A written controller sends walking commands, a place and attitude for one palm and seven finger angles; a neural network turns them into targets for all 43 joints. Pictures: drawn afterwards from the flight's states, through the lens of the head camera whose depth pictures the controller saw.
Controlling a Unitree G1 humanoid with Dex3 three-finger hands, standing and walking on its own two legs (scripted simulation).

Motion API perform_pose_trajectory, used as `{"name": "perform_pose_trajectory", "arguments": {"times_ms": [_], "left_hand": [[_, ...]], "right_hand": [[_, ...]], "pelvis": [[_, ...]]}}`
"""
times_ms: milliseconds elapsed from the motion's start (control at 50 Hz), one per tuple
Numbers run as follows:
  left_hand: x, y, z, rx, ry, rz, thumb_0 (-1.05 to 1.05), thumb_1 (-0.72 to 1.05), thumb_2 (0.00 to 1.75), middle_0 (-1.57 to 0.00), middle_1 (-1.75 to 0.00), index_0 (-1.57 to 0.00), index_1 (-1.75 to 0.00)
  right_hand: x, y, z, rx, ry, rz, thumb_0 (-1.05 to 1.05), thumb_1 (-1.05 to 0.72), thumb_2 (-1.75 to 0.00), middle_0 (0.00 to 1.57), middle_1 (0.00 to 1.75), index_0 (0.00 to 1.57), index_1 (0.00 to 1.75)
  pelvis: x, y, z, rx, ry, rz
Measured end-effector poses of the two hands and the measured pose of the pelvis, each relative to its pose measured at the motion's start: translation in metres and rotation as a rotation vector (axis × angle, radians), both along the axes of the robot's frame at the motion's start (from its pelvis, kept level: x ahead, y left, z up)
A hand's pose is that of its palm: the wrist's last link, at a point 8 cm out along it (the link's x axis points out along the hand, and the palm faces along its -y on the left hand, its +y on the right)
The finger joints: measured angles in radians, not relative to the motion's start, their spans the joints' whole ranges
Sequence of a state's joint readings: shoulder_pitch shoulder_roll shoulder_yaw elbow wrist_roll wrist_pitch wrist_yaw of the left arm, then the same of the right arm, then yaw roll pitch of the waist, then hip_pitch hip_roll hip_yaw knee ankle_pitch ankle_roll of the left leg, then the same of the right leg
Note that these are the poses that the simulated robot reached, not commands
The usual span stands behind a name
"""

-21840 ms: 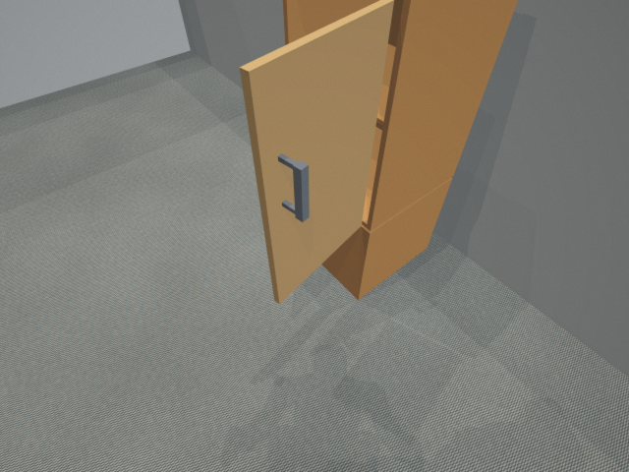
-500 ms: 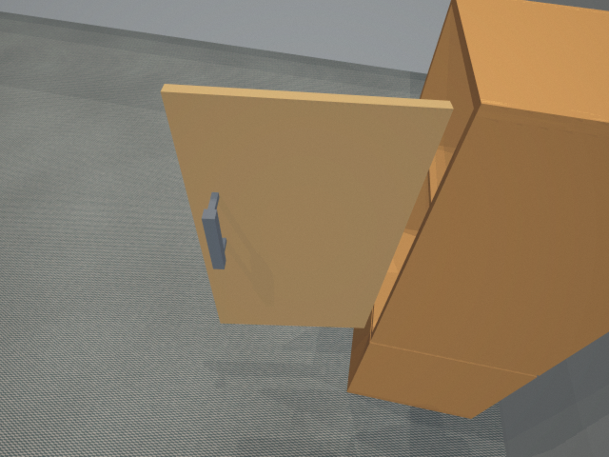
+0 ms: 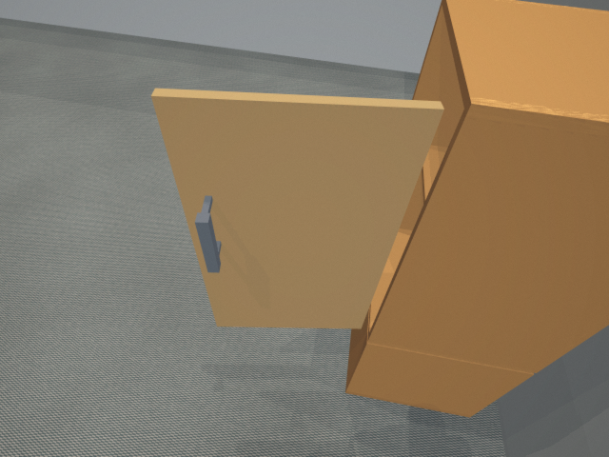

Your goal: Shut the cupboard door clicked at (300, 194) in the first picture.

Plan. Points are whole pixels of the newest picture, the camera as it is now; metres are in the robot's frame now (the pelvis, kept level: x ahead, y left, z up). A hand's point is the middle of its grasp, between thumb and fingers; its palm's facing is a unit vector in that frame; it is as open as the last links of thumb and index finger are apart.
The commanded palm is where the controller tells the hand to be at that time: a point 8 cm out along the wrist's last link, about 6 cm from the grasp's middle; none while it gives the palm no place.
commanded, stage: raise the hand and make a fist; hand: left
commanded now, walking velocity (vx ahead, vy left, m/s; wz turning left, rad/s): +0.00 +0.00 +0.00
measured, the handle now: (211, 235) +0.42 +0.17 +0.02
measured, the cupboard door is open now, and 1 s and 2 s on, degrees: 100 100 100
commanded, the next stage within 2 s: bring the fist close to the handle in 1.92 s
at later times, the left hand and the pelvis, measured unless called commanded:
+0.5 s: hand out of the picture +0.12 +0.17 -0.06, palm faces +0.20 -0.98 -0.03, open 5.8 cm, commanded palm +0.11 +0.21 -0.04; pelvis -0.02 -0.04 -0.10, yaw +7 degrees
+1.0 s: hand (177, 402) +0.19 +0.17 -0.02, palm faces +0.06 -1.00 -0.02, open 3.5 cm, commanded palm +0.16 +0.22 -0.01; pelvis +0.01 -0.03 -0.08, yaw +5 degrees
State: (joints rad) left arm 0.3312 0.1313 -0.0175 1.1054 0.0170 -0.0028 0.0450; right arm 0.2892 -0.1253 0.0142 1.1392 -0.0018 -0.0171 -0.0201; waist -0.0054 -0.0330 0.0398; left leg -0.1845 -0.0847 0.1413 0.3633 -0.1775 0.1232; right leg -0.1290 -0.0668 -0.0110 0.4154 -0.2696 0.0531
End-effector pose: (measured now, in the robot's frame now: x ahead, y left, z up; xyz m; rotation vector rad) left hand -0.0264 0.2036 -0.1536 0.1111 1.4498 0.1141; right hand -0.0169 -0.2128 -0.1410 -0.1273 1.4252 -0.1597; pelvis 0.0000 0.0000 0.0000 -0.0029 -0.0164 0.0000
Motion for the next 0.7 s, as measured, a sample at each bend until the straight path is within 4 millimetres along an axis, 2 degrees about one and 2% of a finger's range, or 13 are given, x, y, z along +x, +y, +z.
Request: {"name": "perform_pose_trajectory", "arguments": {"times_ms": [20,60,120,180,240,280,320,400,440,480,520,580,700], "left_hand": [[0.000,0.000,0.000,0.005,0.000,-0.008,0.00,0.91,0.90,-0.20,-0.29,-0.20,-0.30],[0.028,0.014,0.015,0.055,-0.142,0.061,0.02,0.93,0.89,-0.20,-0.30,-0.21,-0.30],[0.094,0.031,0.079,0.147,-0.602,0.071,0.04,0.96,0.89,-0.21,-0.31,-0.22,-0.31],[0.153,0.024,0.132,0.137,-1.020,0.050,0.04,0.96,0.89,-0.23,-0.33,-0.23,-0.34],[0.185,0.008,0.149,0.023,-1.344,0.026,0.02,0.95,0.90,-0.26,-0.37,-0.27,-0.38],[0.190,-0.003,0.143,-0.064,-1.490,-0.019,0.02,0.94,0.90,-0.29,-0.40,-0.30,-0.41],[0.183,-0.010,0.126,-0.110,-1.532,-0.066,0.01,0.93,0.90,-0.32,-0.43,-0.33,-0.44],[0.150,-0.007,0.085,-0.102,-1.384,-0.036,0.01,0.91,0.89,-0.39,-0.51,-0.40,-0.52],[0.131,0.001,0.080,-0.048,-1.324,0.012,0.01,0.91,0.89,-0.43,-0.55,-0.44,-0.55],[0.118,0.008,0.088,0.016,-1.327,0.044,0.02,0.91,0.90,-0.47,-0.59,-0.47,-0.59],[0.116,0.012,0.103,0.062,-1.387,0.042,0.02,0.90,0.90,-0.50,-0.63,-0.51,-0.63],[0.128,0.010,0.121,0.062,-1.481,-0.008,0.02,0.90,0.90,-0.55,-0.68,-0.56,-0.69],[0.171,0.003,0.116,-0.079,-1.380,-0.096,0.02,0.90,0.90,-0.66,-0.80,-0.67,-0.81]], "right_hand": [[0.000,-0.001,0.000,0.001,0.001,0.005,0.01,-0.92,-0.89,0.20,0.30,0.19,0.30],[0.007,-0.008,0.007,-0.035,-0.099,0.020,0.02,-0.92,-0.89,0.20,0.30,0.20,0.30],[0.029,-0.024,0.020,-0.057,-0.326,0.074,0.02,-0.93,-0.89,0.20,0.30,0.20,0.30],[0.064,-0.042,0.022,-0.061,-0.519,0.148,0.02,-0.92,-0.89,0.20,0.30,0.20,0.30],[0.104,-0.061,0.021,-0.091,-0.676,0.204,0.02,-0.92,-0.89,0.20,0.30,0.20,0.30],[0.131,-0.070,0.023,-0.116,-0.763,0.223,0.02,-0.91,-0.89,0.20,0.30,0.20,0.30],[0.158,-0.074,0.027,-0.133,-0.842,0.239,0.02,-0.91,-0.89,0.20,0.30,0.20,0.30],[0.206,-0.067,0.037,-0.132,-0.958,0.289,0.02,-0.91,-0.89,0.19,0.30,0.19,0.30],[0.224,-0.057,0.040,-0.114,-0.994,0.326,0.02,-0.91,-0.90,0.19,0.30,0.19,0.30],[0.238,-0.043,0.039,-0.087,-1.013,0.368,0.01,-0.91,-0.90,0.19,0.30,0.19,0.30],[0.248,-0.030,0.034,-0.052,-1.016,0.410,0.01,-0.91,-0.90,0.19,0.30,0.19,0.30],[0.254,-0.012,0.019,0.004,-0.990,0.444,0.01,-0.91,-0.90,0.20,0.30,0.19,0.30],[0.237,-0.002,-0.008,0.066,-0.860,0.354,0.01,-0.90,-0.89,0.20,0.30,0.20,0.30]], "pelvis": [[-0.001,0.000,-0.001,-0.003,0.004,0.005],[-0.004,-0.004,-0.003,-0.003,0.010,0.033],[-0.007,-0.008,-0.004,-0.005,0.024,0.067],[-0.017,-0.011,-0.015,0.000,0.048,0.104],[-0.026,-0.017,-0.038,0.000,0.102,0.102],[-0.030,-0.022,-0.056,-0.003,0.138,0.090],[-0.032,-0.028,-0.073,-0.004,0.163,0.079],[-0.031,-0.037,-0.093,-0.013,0.191,0.083],[-0.027,-0.040,-0.096,-0.027,0.200,0.096],[-0.023,-0.043,-0.097,-0.044,0.207,0.110],[-0.021,-0.045,-0.098,-0.061,0.217,0.124],[-0.018,-0.047,-0.100,-0.080,0.236,0.135],[-0.009,-0.047,-0.095,-0.077,0.256,0.120]]}}
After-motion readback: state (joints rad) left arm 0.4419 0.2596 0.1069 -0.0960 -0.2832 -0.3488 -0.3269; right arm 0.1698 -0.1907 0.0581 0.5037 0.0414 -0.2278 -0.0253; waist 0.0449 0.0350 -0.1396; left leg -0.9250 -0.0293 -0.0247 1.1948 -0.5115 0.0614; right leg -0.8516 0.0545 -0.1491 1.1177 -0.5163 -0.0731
